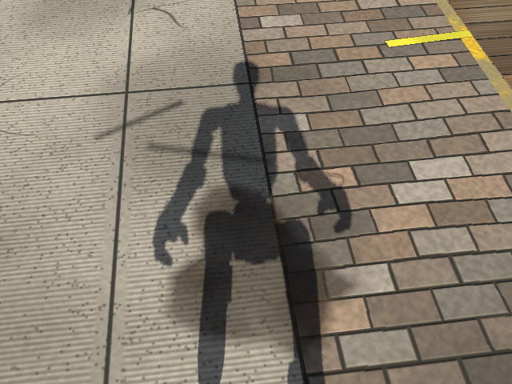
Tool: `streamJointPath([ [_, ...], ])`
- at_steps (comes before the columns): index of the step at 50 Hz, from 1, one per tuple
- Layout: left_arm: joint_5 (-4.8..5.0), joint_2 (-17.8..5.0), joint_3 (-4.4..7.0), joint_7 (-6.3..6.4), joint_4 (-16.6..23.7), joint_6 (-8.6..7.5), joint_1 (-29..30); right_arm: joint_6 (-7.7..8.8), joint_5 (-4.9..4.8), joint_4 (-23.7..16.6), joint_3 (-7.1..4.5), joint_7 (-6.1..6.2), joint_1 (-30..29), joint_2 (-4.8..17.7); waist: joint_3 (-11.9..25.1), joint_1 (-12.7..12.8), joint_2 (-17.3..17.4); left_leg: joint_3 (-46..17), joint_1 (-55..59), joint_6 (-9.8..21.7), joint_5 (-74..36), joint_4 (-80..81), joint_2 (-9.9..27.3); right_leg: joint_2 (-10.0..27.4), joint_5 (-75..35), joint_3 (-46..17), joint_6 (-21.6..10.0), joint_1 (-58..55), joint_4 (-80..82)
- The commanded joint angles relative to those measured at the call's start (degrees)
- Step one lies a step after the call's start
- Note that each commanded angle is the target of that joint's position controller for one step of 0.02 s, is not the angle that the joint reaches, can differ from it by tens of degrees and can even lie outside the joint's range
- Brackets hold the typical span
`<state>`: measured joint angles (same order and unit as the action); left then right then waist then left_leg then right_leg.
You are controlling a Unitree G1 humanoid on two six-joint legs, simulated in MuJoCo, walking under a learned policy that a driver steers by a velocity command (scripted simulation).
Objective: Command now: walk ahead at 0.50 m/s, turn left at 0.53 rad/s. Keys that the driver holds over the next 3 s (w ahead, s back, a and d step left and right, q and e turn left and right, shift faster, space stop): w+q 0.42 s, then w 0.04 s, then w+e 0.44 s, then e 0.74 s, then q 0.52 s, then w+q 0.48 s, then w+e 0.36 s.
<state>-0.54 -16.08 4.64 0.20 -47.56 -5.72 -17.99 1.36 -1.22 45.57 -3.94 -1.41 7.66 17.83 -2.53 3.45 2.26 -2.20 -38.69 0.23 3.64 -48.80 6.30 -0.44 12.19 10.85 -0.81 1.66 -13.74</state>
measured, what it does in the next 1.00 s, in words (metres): walks ahead: left foot, then right foot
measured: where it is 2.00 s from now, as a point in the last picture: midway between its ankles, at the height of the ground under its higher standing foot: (242, 292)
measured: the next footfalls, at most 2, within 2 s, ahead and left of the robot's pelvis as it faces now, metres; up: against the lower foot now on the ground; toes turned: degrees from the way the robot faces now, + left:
left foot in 0.18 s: +0.27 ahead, +0.14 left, +0.00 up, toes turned +10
right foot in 0.70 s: +0.62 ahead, +0.03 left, +0.00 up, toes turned +15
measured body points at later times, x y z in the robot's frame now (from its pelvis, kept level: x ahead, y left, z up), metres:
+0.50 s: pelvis +0.28 +0.08 +0.00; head +0.31 +0.11 +0.45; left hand +0.42 +0.38 -0.09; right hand +0.41 -0.19 -0.10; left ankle +0.23 +0.14 -0.75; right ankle +0.50 -0.07 -0.68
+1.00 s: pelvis +0.58 +0.09 +0.00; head +0.63 +0.09 +0.45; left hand +0.60 +0.38 -0.11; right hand +0.82 -0.13 -0.09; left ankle +0.71 +0.30 -0.69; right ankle +0.58 +0.02 -0.75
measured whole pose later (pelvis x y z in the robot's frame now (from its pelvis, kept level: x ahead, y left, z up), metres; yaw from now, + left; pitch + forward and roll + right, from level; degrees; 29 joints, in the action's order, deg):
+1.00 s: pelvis +0.58 +0.09 +0.00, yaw +7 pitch +2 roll +0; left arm 0.8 -15.8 3.0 -0.2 -43.7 -3.1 -19.6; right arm 5.1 1.2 39.2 -2.5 0.2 5.4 16.8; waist -3.0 3.4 1.3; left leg -6.3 -36.5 -3.1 6.4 -42.4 3.3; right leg -6.7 10.5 -6.5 -5.1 9.3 -18.9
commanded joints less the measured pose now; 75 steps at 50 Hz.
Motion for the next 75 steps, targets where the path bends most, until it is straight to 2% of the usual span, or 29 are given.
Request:
streamJointPath([
  [1,0.63,-9.24,2.19,0.66,3.98,-0.65,4.33,0.46,0.19,-4.19,0.58,-1.33,-3.38,0.42,-2.03,-1.03,-4.26,1.44,3.44,0.54,-5.43,7.31,0.42,15.93,-12.64,-3.20,-8.45,3.43,7.54],
  [6,2.25,-12.05,3.30,0.69,2.24,1.32,2.25,0.08,0.23,-7.41,-0.27,-2.17,-6.78,2.96,-2.03,-1.71,-5.16,5.57,4.87,4.52,4.58,12.02,-2.75,18.13,-27.54,-0.14,-6.35,-5.61,-0.74],
  [9,2.11,-11.09,2.57,1.01,3.05,2.48,2.45,-0.65,-0.45,-2.35,-4.76,-0.90,14.04,10.65,10.34,-12.57,-3.31,6.89,36.68,9.73,4.88,15.76,-9.49,13.27,-38.96,3.83,-1.58,5.00,-32.12],
  [10,-0.36,-4.23,0.39,0.80,6.04,1.68,-1.30,-0.91,-0.96,-2.02,-6.41,0.18,16.30,18.16,13.67,-8.68,11.86,-21.66,54.93,18.60,11.04,19.46,5.39,4.99,4.02,3.00,3.01,30.10,-54.43],
  [11,0.54,-3.90,-0.63,0.40,7.18,-0.56,0.08,0.34,-0.37,-4.81,-5.31,-0.36,15.76,17.15,23.34,-8.61,9.73,-46.81,61.60,24.72,21.82,30.37,12.72,-1.62,24.12,-12.43,3.10,39.77,-64.29],
  [12,3.00,-8.60,0.47,-0.14,8.81,-1.88,7.18,1.37,0.01,-4.42,-3.92,-0.84,14.71,12.45,17.37,-10.92,3.83,-40.92,58.78,21.14,19.65,33.63,12.06,1.28,19.41,-15.80,1.80,45.64,-65.52],
  [13,3.09,-8.35,0.29,-0.08,9.36,-2.67,8.75,2.06,-0.11,-4.22,-3.43,-0.85,12.60,10.67,11.61,-9.34,2.45,-33.20,51.89,19.22,15.01,33.13,9.93,3.65,14.20,-15.25,0.61,45.98,-61.71],
  [16,0.22,-8.80,1.07,0.67,8.10,-1.87,7.12,2.33,0.78,-6.51,-1.95,-0.21,4.37,6.14,6.23,-3.44,0.92,-21.00,34.33,16.32,-0.37,34.56,4.53,7.73,5.76,-15.87,1.27,35.02,-51.35],
  [24,0.25,-3.19,-0.94,-0.56,10.87,-0.61,16.86,2.22,0.18,-4.64,-2.06,2.19,9.27,7.01,2.38,-6.61,2.31,-9.42,26.74,12.55,-3.90,36.57,-1.05,3.87,-17.52,-12.72,4.73,29.98,-22.56],
  [29,1.28,-4.69,-1.07,-2.30,12.43,-1.36,22.24,2.26,0.54,-1.63,-1.79,1.99,14.48,7.51,-0.63,-9.54,2.56,-11.02,35.69,11.98,-3.09,34.95,4.54,3.63,-18.52,-12.23,1.05,32.93,-16.15],
  [32,1.52,-5.78,-0.86,-3.02,12.71,-1.31,20.58,1.77,0.71,-0.54,-2.12,2.25,14.64,8.55,-0.71,-7.96,2.96,-9.89,42.69,10.44,-14.56,31.10,7.07,2.78,-10.03,-11.37,-2.35,33.65,-15.11],
  [34,1.35,-8.22,0.55,-2.90,10.14,-1.12,10.80,1.28,1.03,-1.02,-2.07,2.46,12.32,9.03,5.89,-2.39,2.76,-5.55,43.08,8.57,-35.75,19.49,4.31,-1.25,-8.72,-8.07,-5.33,20.24,-13.92],
  [35,0.99,-10.40,1.42,-2.70,8.23,-0.91,2.39,1.08,1.51,-1.97,-1.44,2.75,11.66,8.05,12.41,1.49,0.78,-2.98,37.26,6.89,-34.57,7.65,1.96,1.38,-11.81,-11.98,-7.87,6.45,-15.27],
  [36,0.42,-15.77,2.66,-2.72,8.04,-0.80,-3.48,1.88,2.29,-3.80,-0.20,2.63,17.08,4.31,20.56,0.10,-10.49,0.16,17.71,2.71,-12.92,-13.16,-5.34,13.65,-9.39,-34.67,-16.14,-14.64,-15.25],
  [37,1.88,-13.14,2.21,-3.10,6.59,-0.43,-5.72,3.02,1.93,-3.51,0.53,2.13,17.68,3.02,22.73,0.42,-19.10,-2.27,2.53,0.34,25.82,-25.28,-11.83,19.75,1.76,-55.61,-21.11,-23.31,-5.22],
  [38,2.41,-9.70,1.06,-2.91,7.16,-0.22,-3.41,4.26,0.50,-4.94,-0.19,1.38,12.57,7.30,15.72,1.55,-12.58,-6.36,-4.27,1.20,24.60,-28.43,-8.01,18.92,10.03,-53.29,-18.24,-19.69,-3.03],
  [39,1.57,-8.67,0.76,-2.59,8.17,0.19,-0.32,5.14,-0.39,-6.38,-0.10,0.94,7.05,7.45,9.42,1.40,-7.25,-5.35,-4.93,1.79,20.38,-26.46,-5.71,16.72,7.83,-46.18,-16.31,-12.06,-2.15],
  [40,0.97,-8.14,0.48,-2.52,8.52,0.42,1.88,5.68,0.43,-7.09,-0.01,0.84,4.21,6.71,4.30,-0.11,-2.70,-4.34,-4.23,1.79,17.70,-21.66,-4.02,14.37,1.54,-40.91,-15.49,-4.26,-0.93],
  [42,0.50,-7.13,-0.03,-2.11,9.37,0.43,3.86,5.45,2.15,-7.21,-0.42,1.08,5.12,6.19,3.75,-3.07,-3.88,-4.02,1.42,0.70,14.21,-14.11,-1.90,11.07,-8.54,-35.83,-14.86,2.27,0.62],
  [49,1.61,-10.83,1.47,0.43,7.99,2.11,0.83,4.22,2.61,-9.68,0.72,1.79,-2.54,2.09,3.40,-2.05,-6.34,-0.01,10.11,-4.23,-2.08,9.91,-6.70,4.03,-32.80,-23.32,-11.05,13.19,-2.40],
  [53,2.15,-10.01,1.56,1.58,6.81,4.31,-2.63,4.20,1.64,-11.12,0.41,1.03,-7.54,2.58,5.02,-0.44,-7.78,-1.61,13.97,-3.58,-7.48,18.71,-10.06,4.07,-26.41,-27.97,-7.97,10.52,-7.05],
  [57,1.76,-8.64,1.52,2.27,9.34,5.33,2.12,5.17,2.10,-9.72,-1.04,1.06,-1.73,5.79,7.32,-5.00,-8.94,-3.38,21.21,-0.28,-8.85,27.17,-8.00,3.32,-23.63,-33.43,-5.19,6.03,-18.19],
  [58,1.16,-6.29,0.73,2.05,10.84,5.16,2.35,5.40,3.09,-9.43,-1.55,1.53,2.65,8.16,13.25,-6.43,-5.24,-7.76,33.32,3.10,-20.38,26.08,-0.89,0.22,-16.49,-31.06,-2.96,10.38,-28.30],
  [59,0.18,-2.06,-0.40,1.74,10.43,4.94,-6.75,4.62,4.02,-10.03,-1.55,2.14,3.86,10.28,19.56,-2.23,8.56,-21.56,50.03,11.13,-46.09,20.89,13.75,-7.05,22.70,-25.01,0.48,23.38,-43.09],
  [60,1.40,-6.28,-0.39,1.37,10.00,5.04,-13.47,3.16,2.49,-8.94,-1.80,1.84,6.39,9.16,26.09,-1.92,14.66,-34.65,54.82,18.46,-37.24,21.57,22.43,-5.65,31.89,-21.61,2.20,30.77,-54.69],
  [62,2.10,-12.02,1.61,1.87,9.71,6.97,-4.89,1.50,1.89,-10.86,-0.38,2.13,1.28,3.83,15.45,-3.98,3.06,-23.36,43.67,13.88,-17.39,25.41,14.40,-1.19,21.98,-19.04,5.55,34.85,-60.90],
  [65,1.92,-8.90,1.39,2.30,11.15,9.25,-2.01,0.06,2.81,-10.22,-0.29,2.42,-3.86,4.71,6.36,-1.90,4.91,-10.99,26.38,11.95,-7.27,31.48,7.12,1.55,15.52,-15.20,6.69,29.57,-55.80],
  [69,1.23,-6.07,0.51,2.06,12.89,8.92,0.14,-0.03,2.55,-8.64,-1.07,2.91,-3.47,5.74,8.36,-2.63,5.54,-5.79,27.22,14.54,-10.81,33.13,8.68,3.36,12.21,-13.16,6.30,26.62,-46.51],
  [75,1.24,-7.32,0.44,0.36,14.97,9.07,3.92,-1.10,1.55,-7.36,-2.15,2.54,-4.25,8.57,8.39,-3.53,5.96,-1.29,26.69,13.66,-3.48,33.56,10.79,4.19,7.53,-10.32,3.36,19.32,-33.03],
])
